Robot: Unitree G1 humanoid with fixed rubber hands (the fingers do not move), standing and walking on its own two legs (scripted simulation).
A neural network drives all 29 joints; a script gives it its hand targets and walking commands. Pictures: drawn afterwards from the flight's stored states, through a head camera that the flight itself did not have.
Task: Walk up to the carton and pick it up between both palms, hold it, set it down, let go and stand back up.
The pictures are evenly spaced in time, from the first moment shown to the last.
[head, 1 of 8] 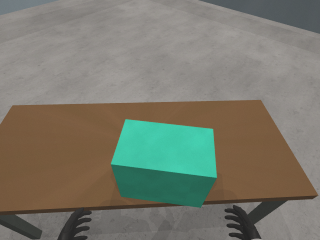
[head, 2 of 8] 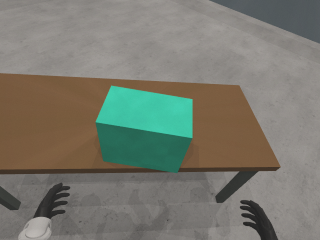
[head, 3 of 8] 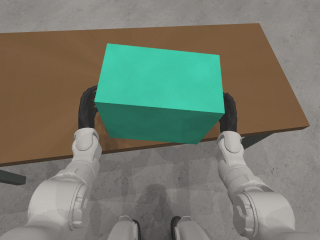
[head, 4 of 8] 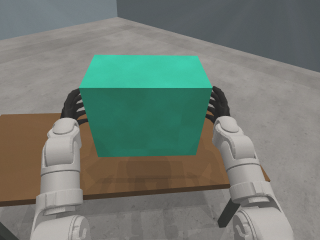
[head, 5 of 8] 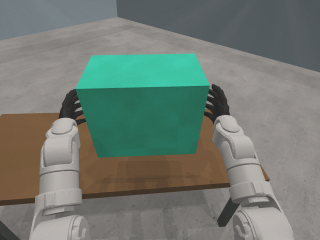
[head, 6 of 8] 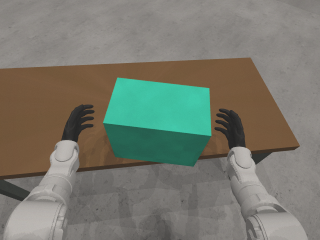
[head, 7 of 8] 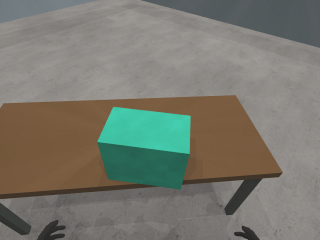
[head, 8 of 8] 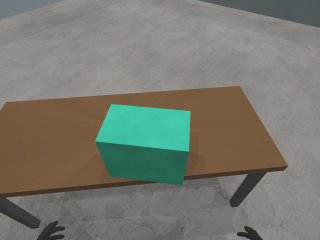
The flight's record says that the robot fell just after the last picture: no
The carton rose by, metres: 0.30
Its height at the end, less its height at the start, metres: +0.00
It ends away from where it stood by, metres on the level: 0.01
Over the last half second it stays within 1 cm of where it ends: yes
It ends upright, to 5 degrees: yes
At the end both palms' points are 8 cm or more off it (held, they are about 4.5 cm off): yes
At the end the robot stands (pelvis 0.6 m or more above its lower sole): yes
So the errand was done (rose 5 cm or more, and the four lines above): yes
